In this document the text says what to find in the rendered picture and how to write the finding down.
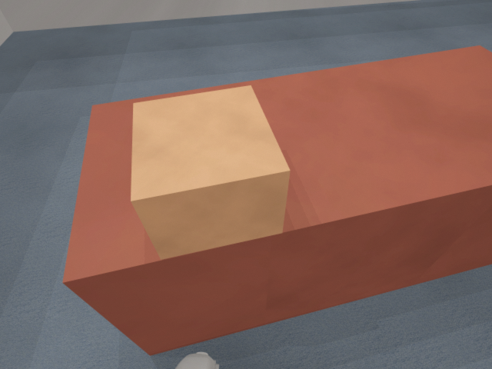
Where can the carton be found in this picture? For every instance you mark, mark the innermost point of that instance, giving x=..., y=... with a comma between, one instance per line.
x=206, y=171

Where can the pedestal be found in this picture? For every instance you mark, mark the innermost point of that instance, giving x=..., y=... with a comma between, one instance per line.
x=390, y=186

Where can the left robot thigh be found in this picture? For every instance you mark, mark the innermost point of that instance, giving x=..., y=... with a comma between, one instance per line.
x=197, y=361

